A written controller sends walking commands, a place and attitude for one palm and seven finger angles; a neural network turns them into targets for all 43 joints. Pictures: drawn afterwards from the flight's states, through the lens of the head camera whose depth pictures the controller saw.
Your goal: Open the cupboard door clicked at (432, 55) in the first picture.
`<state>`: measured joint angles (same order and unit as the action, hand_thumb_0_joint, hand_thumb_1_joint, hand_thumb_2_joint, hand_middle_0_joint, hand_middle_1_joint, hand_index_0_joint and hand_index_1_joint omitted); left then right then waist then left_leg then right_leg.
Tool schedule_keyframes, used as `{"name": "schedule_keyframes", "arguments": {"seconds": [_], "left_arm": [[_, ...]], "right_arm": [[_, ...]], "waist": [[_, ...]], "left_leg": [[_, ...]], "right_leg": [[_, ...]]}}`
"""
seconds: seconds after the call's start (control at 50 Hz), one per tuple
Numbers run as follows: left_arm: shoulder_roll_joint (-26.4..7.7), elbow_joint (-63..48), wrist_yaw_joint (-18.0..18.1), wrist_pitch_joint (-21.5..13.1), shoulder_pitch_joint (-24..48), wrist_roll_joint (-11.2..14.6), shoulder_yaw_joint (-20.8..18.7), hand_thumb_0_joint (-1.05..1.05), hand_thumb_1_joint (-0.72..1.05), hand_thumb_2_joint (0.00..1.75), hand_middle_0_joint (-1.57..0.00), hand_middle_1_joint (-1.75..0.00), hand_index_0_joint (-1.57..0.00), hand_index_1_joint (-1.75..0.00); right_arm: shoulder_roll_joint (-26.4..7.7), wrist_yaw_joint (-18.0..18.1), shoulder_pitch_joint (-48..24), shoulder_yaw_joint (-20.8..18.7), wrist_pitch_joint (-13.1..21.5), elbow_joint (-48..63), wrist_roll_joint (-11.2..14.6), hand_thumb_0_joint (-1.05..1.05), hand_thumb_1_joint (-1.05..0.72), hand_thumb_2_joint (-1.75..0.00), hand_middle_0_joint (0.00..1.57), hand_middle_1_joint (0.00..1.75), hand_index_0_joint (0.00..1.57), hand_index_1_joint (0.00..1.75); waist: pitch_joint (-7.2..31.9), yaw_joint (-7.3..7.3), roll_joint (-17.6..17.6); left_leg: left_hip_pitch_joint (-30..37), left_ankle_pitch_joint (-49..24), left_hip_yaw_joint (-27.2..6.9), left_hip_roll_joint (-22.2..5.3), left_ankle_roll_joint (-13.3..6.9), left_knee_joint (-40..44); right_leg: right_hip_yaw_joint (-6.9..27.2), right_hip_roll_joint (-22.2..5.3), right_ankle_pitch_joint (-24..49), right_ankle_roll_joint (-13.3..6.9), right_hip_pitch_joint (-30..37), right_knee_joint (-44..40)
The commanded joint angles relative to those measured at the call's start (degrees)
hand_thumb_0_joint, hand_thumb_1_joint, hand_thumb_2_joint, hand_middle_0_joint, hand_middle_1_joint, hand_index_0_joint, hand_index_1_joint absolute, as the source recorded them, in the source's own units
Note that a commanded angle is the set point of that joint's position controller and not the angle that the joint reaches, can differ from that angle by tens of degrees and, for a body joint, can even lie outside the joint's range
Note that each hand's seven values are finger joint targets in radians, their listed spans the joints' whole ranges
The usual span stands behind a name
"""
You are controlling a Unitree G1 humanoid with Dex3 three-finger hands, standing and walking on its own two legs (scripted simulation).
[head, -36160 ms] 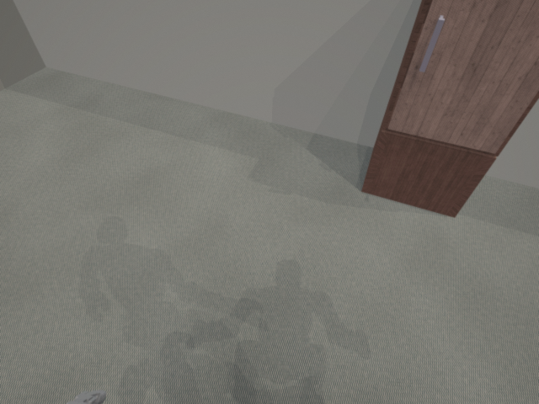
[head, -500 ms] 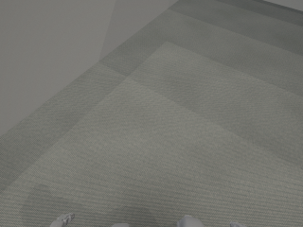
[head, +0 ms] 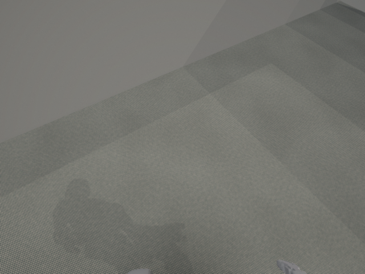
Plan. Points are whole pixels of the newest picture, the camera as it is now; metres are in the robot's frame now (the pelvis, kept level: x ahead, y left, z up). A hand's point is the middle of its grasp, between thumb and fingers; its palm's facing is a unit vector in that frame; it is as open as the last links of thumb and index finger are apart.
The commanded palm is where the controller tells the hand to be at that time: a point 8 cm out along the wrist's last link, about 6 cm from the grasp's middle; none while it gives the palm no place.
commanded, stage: turn to face it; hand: left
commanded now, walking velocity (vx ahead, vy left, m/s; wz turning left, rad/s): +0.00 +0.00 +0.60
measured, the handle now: out of the picture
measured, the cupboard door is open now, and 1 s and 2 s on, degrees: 38 38 38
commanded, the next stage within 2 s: none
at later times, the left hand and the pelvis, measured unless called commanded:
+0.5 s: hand out of the picture +0.09 +0.17 -0.13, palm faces +0.23 -0.93 -0.28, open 7.4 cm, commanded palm none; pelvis +0.03 -0.04 +0.01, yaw +15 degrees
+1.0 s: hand out of the picture -0.01 +0.22 -0.16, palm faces +0.55 -0.79 -0.26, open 7.4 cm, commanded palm none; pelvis +0.05 +0.00 +0.01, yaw +33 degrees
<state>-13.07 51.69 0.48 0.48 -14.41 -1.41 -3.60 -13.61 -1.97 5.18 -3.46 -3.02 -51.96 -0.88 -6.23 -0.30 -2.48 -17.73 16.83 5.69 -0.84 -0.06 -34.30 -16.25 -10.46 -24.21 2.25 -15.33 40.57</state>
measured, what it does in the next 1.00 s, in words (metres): steps on the spot, turning left: right foot, then left foot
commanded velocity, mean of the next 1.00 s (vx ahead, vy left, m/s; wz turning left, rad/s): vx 0.00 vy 0.00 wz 0.60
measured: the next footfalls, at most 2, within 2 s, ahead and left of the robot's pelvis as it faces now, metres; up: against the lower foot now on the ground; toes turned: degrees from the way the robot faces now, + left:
right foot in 0.38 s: +0.08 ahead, -0.14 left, +0.00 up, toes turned +8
left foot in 0.80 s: +0.03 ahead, +0.09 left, +0.00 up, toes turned +33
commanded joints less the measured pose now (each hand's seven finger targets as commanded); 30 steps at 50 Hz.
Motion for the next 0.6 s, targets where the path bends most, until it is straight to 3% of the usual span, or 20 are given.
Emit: {"name": "schedule_keyframes", "arguments": {"seconds": [0.0,0.02,0.06,0.1,0.14,0.2,0.26,0.3,0.32,0.34,0.36,0.38,0.4,0.44,0.46,0.5,0.56,0.58], "left_arm": [[-5.61,-8.37,1.05,0.7,7.31,0.22,-1.18,0.0,0.9,0.9,-0.2,-0.3,-0.2,-0.3],[-5.28,-7.42,1.08,0.64,8.2,0.41,-1.25,0.0,0.9,0.9,-0.2,-0.3,-0.2,-0.3],[-5.72,-4.86,0.35,1.1,5.88,0.28,-1.59,0.0,0.9,0.9,-0.2,-0.3,-0.2,-0.3],[-5.5,-3.91,0.1,1.26,4.09,0.32,-1.53,0.0,0.9,0.9,-0.2,-0.3,-0.2,-0.3],[-5.19,-3.98,0.11,1.22,4.18,0.36,-1.41,0.0,0.9,0.9,-0.2,-0.3,-0.2,-0.3],[-4.65,-5.18,0.19,1.04,6.07,0.53,-1.14,0.0,0.9,0.9,-0.2,-0.3,-0.2,-0.3],[-4.48,-5.81,0.26,0.76,6.22,0.77,-0.98,0.0,0.9,0.9,-0.2,-0.3,-0.2,-0.3],[-4.54,-5.38,0.37,0.21,3.12,0.94,-1.11,0.0,0.9,0.9,-0.2,-0.3,-0.2,-0.3],[-5.35,-4.85,0.47,-0.31,0.46,0.88,-1.38,0.0,0.9,0.9,-0.2,-0.3,-0.2,-0.3],[-7.62,-4.27,0.81,-1.01,-2.36,0.56,-2.01,0.0,0.9,0.9,-0.2,-0.3,-0.2,-0.3],[-13.4,-3.96,1.49,-1.54,-4.21,-0.44,-3.19,0.0,0.9,0.9,-0.2,-0.3,-0.2,-0.3],[-14.39,-4.31,1.39,-1.2,-3.92,-0.03,-2.42,0.0,0.9,0.9,-0.2,-0.3,-0.2,-0.3],[-11.6,-4.64,1.78,-1.4,-1.46,0.16,-2.11,0.0,0.9,0.9,-0.2,-0.3,-0.2,-0.3],[-7.56,-5.98,1.78,-0.97,4.58,0.47,-1.03,0.0,0.9,0.9,-0.2,-0.3,-0.2,-0.3],[-6.53,-6.28,1.73,-1.28,4.63,0.43,-0.77,0.0,0.9,0.9,-0.2,-0.3,-0.2,-0.3],[-6.7,-5.74,1.81,-1.67,2.24,0.32,-0.84,0.0,0.9,0.9,-0.2,-0.3,-0.2,-0.3],[-8.1,-4.27,1.77,-1.68,-1.4,0.21,-1.51,0.0,0.9,0.9,-0.2,-0.3,-0.2,-0.3],[-8.49,-3.96,1.77,-1.65,-2.02,0.13,-1.64,0.0,0.9,0.9,-0.2,-0.3,-0.2,-0.3]], "right_arm": [[-15.41,1.95,13.41,-4.15,1.45,1.01,-0.24,0.0,-0.9,-0.9,0.2,0.3,0.2,0.3],[-13.85,2.64,10.78,-3.78,1.63,1.96,-0.37,0.0,-0.9,-0.9,0.2,0.3,0.2,0.3],[-11.21,2.94,4.97,-2.79,1.96,3.37,-0.44,0.0,-0.9,-0.9,0.2,0.3,0.2,0.3],[-10.54,2.91,4.32,-2.44,2.39,3.45,-0.31,0.0,-0.9,-0.9,0.2,0.3,0.2,0.3],[-10.39,2.81,5.12,-2.52,2.47,3.07,-0.36,0.0,-0.9,-0.9,0.2,0.3,0.2,0.3],[-10.82,2.64,6.13,-2.87,2.26,2.75,-0.49,0.0,-0.9,-0.9,0.2,0.3,0.2,0.3],[-10.77,2.56,4.91,-3.23,1.73,3.1,-0.69,0.0,-0.9,-0.9,0.2,0.3,0.2,0.3],[-11.0,2.58,3.01,-3.48,1.48,3.68,-0.53,0.0,-0.9,-0.9,0.2,0.3,0.2,0.3],[-10.65,2.48,2.0,-3.48,1.42,4.01,-0.2,0.0,-0.9,-0.9,0.2,0.3,0.2,0.3],[-8.53,2.25,1.97,-3.38,1.49,4.42,0.26,0.0,-0.9,-0.9,0.2,0.3,0.2,0.3],[-4.23,1.83,3.15,-2.71,1.61,5.38,0.75,0.0,-0.9,-0.9,0.2,0.3,0.2,0.3],[-5.62,1.65,2.65,-2.99,1.23,5.69,0.24,0.0,-0.9,-0.9,0.2,0.3,0.2,0.3],[-5.88,1.69,1.72,-3.15,0.52,4.75,-0.02,0.0,-0.9,-0.9,0.2,0.3,0.2,0.3],[-5.17,0.96,2.85,-2.89,-0.23,2.71,-0.08,0.0,-0.9,-0.9,0.2,0.3,0.2,0.3],[-4.31,0.63,3.06,-2.49,-0.26,2.35,-0.07,0.0,-0.9,-0.9,0.2,0.3,0.2,0.3],[-3.76,0.43,2.19,-1.97,-0.29,2.12,0.1,0.0,-0.9,-0.9,0.2,0.3,0.2,0.3],[-2.67,0.3,-0.76,-1.38,-0.23,2.37,0.24,0.0,-0.9,-0.9,0.2,0.3,0.2,0.3],[-2.39,0.22,-1.31,-1.15,-0.13,2.5,0.28,0.0,-0.9,-0.9,0.2,0.3,0.2,0.3]], "waist": [[13.96,6.91,14.27],[12.33,5.58,15.04],[8.42,2.27,11.27],[8.46,1.07,9.92],[9.4,1.09,9.1],[9.58,1.76,10.14],[8.96,1.5,12.52],[9.82,0.04,12.29],[9.89,-1.52,10.94],[10.89,-2.87,4.87],[11.77,-3.39,-13.19],[10.27,-3.47,-12.52],[8.61,-2.21,-14.0],[5.9,1.09,-9.26],[6.29,1.41,-8.72],[8.01,0.49,-9.15],[8.67,-1.2,-7.2],[8.92,-1.47,-8.0]], "left_leg": [[19.04,-37.42,-28.19,-23.68,-14.82,11.73],[15.65,-34.14,-25.83,-20.45,-13.34,11.66],[10.35,-30.1,-19.06,-14.79,-10.23,13.05],[10.52,-31.64,-16.18,-12.43,-9.1,12.86],[11.36,-31.67,-16.73,-12.0,-9.34,12.67],[11.48,-31.11,-17.89,-11.67,-9.47,11.8],[7.73,-28.84,-20.4,-10.96,-9.06,10.63],[4.87,-28.33,-21.89,-9.96,-8.11,7.89],[1.58,-24.68,-21.2,-8.52,-6.38,5.5],[-5.06,-13.93,-18.89,-4.72,-3.27,0.35],[-16.7,10.97,-8.5,4.76,1.7,-14.31],[-16.16,21.14,-8.82,4.14,1.8,-28.29],[-16.29,18.3,-11.11,1.88,1.73,-35.78],[-16.48,8.95,-9.23,-0.56,2.9,-40.59],[-16.06,7.22,-7.91,-0.55,3.46,-39.04],[-15.9,7.28,-6.03,-0.67,4.09,-33.11],[-14.36,8.53,-3.32,-0.43,4.25,-23.9],[-13.41,8.52,-2.43,-0.36,4.08,-20.87]], "right_leg": [[13.94,2.54,-13.17,2.47,-21.68,27.08],[15.68,2.42,-9.22,2.69,-21.8,28.39],[16.45,3.1,-1.57,3.02,-19.65,28.49],[15.94,4.01,0.84,3.3,-17.8,25.29],[15.64,4.97,1.14,3.42,-16.42,21.49],[14.91,6.46,0.21,3.35,-14.11,14.29],[14.0,8.42,-0.33,2.74,-8.41,5.32],[13.06,10.05,3.89,2.2,-1.36,-3.25],[12.8,9.8,9.94,1.95,4.38,-10.57],[16.71,4.9,15.55,0.93,13.28,-18.67],[34.31,-12.3,24.07,-5.4,20.54,-22.72],[35.64,-19.4,27.43,-10.78,12.56,-22.86],[35.55,-16.54,25.72,-11.08,8.0,-23.26],[22.02,-9.71,28.22,-8.62,6.32,-21.24],[18.25,-7.94,33.13,-7.65,6.9,-20.27],[14.73,-7.63,40.95,-7.33,11.83,-18.7],[11.99,-8.71,46.52,-7.57,16.15,-16.94],[11.21,-9.11,47.5,-7.68,16.61,-16.44]]}}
